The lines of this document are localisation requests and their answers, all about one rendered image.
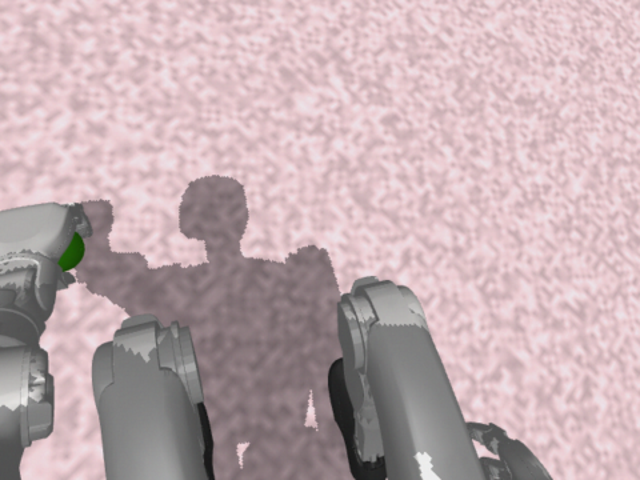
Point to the right robot foot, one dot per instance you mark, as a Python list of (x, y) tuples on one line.
[(344, 416)]

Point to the left robot hand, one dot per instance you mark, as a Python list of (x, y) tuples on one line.
[(44, 229)]

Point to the left robot arm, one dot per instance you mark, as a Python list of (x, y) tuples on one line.
[(28, 285)]

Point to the right robot hand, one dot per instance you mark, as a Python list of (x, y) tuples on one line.
[(517, 461)]

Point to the left robot foot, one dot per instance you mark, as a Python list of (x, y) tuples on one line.
[(208, 441)]

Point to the ball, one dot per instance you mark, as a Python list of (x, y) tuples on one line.
[(74, 253)]

